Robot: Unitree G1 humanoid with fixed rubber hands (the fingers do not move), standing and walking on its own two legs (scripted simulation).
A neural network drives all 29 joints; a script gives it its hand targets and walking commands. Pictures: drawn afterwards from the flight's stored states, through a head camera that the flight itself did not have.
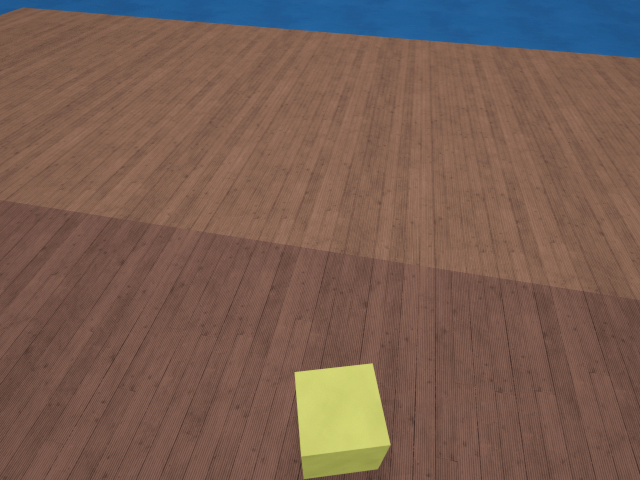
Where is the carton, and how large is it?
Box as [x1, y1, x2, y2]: [295, 363, 389, 478]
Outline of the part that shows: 372,363 295,372 300,448 304,478 375,469 378,467 389,446 389,440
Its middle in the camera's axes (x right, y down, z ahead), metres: +0.05 +0.51 +1.06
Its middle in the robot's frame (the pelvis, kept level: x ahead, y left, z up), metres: +0.39 -0.03 -0.65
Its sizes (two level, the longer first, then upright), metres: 0.210 0.200 0.250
